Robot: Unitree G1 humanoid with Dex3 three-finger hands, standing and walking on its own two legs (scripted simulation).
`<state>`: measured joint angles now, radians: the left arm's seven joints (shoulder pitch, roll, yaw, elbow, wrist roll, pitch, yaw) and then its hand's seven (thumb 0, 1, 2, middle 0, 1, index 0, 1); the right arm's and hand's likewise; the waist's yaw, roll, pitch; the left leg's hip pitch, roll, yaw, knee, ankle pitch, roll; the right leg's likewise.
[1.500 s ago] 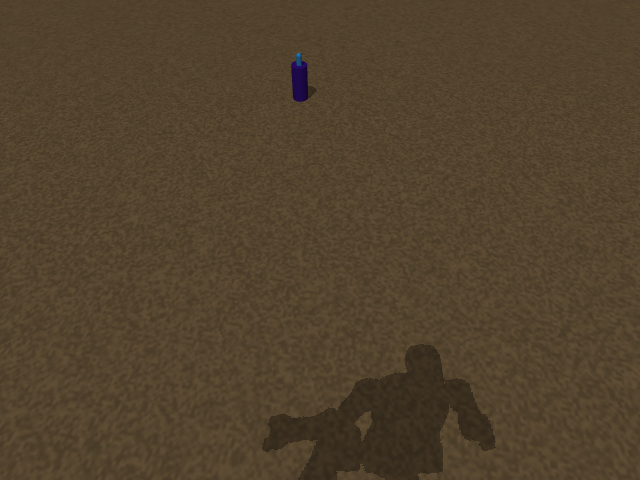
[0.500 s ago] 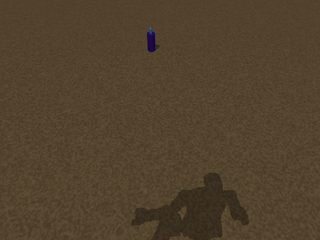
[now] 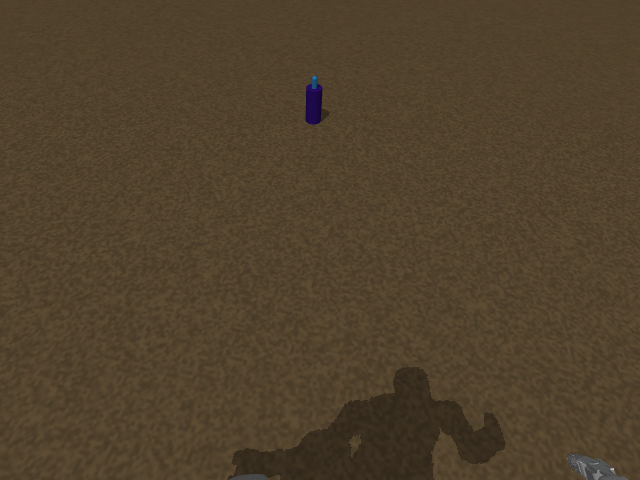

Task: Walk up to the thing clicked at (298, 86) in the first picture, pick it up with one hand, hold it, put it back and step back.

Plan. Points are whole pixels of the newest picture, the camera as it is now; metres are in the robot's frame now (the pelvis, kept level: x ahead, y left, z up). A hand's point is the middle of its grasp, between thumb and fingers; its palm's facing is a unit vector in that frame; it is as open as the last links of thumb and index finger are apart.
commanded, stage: walk up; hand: left
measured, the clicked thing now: (313, 99) +2.01 +0.10 -0.63
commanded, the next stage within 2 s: none
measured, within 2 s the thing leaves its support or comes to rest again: neither
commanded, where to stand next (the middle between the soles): +1.66 -0.10 m, yaw -1 degrees
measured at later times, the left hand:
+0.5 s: hand (221, 278) +0.45 +0.21 -0.11, palm faces -0.07 -0.93 -0.36, open 7.4 cm
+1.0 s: hand (214, 211) +0.65 +0.27 -0.14, palm faces -0.10 -0.94 -0.32, open 7.4 cm
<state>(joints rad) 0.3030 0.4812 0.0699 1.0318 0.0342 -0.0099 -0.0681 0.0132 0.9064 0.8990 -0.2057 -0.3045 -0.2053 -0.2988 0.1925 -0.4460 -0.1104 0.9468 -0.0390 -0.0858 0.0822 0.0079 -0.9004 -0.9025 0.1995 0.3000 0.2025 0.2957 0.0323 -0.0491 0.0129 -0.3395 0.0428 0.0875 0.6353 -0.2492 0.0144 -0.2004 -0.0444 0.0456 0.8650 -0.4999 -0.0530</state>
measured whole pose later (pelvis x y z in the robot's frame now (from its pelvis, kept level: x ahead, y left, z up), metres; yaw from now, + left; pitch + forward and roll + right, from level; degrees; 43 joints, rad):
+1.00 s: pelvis +0.57 -0.01 +0.01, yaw -3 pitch -2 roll +0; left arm 0.27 0.47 0.04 0.94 -0.01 -0.06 -0.06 0.01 0.91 0.90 -0.20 -0.30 -0.20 -0.30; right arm 0.26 -0.39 -0.06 0.88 0.00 -0.10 0.06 0.00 -0.90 -0.90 0.20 0.30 0.20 0.30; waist 0.00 -0.09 0.05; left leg -0.26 0.03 0.14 0.52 -0.24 0.04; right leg -0.47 -0.06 0.03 1.08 -0.30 -0.03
